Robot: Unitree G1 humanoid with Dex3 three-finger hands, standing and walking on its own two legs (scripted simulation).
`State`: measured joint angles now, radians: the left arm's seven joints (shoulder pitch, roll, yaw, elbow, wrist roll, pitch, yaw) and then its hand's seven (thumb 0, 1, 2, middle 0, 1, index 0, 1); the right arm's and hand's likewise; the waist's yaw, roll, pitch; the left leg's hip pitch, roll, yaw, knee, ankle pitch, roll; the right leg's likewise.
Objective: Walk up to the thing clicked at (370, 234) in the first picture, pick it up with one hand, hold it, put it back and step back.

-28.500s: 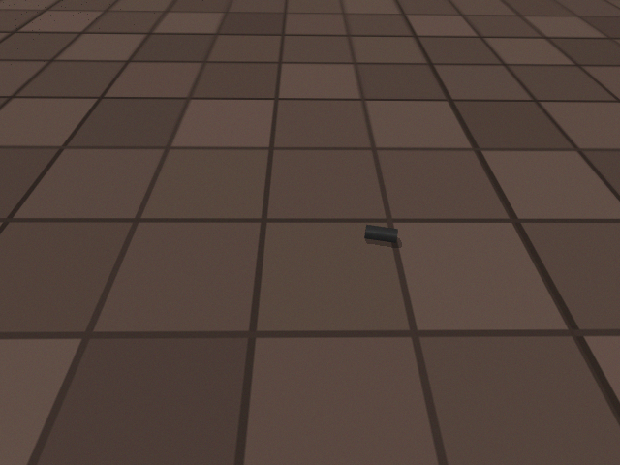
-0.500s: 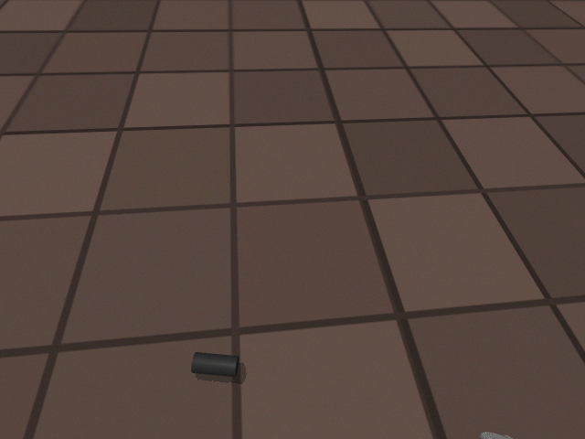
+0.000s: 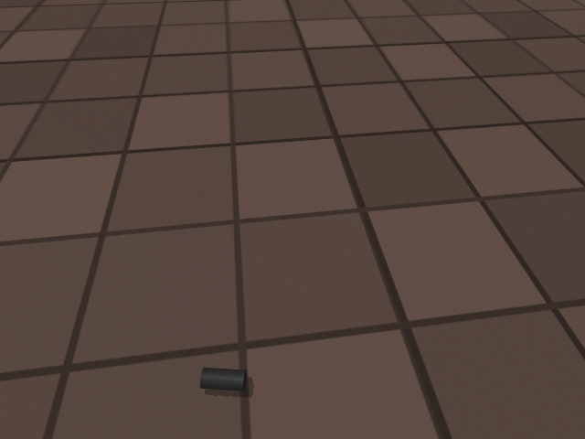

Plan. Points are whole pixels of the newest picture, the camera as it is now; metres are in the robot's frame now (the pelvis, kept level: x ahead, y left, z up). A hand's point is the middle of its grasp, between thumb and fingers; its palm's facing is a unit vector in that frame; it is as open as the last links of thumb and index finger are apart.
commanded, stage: walk up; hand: left
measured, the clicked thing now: (223, 379) +0.46 +0.23 -0.75
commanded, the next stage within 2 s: none
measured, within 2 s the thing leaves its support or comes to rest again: neither
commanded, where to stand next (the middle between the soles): +0.06 +0.01 m, yaw -2 degrees
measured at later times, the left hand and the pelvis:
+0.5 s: hand out of the picture +0.08 +0.26 -0.16, palm faces -0.01 -0.93 -0.36, open 7.4 cm; pelvis +0.00 +0.00 +0.00, yaw +0 degrees
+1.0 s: hand out of the picture -0.05 +0.24 -0.14, palm faces +0.03 -0.91 -0.41, open 7.4 cm; pelvis -0.03 -0.03 +0.00, yaw +0 degrees
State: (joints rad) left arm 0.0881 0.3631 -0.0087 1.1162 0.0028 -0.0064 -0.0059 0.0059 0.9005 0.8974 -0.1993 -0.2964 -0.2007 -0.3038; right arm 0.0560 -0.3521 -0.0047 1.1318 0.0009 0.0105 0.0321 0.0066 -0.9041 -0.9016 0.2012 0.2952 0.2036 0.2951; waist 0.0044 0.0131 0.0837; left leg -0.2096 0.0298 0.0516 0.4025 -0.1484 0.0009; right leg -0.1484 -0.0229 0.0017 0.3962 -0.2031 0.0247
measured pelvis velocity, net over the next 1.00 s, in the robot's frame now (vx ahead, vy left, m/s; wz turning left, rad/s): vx -0.03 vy -0.03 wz -0.01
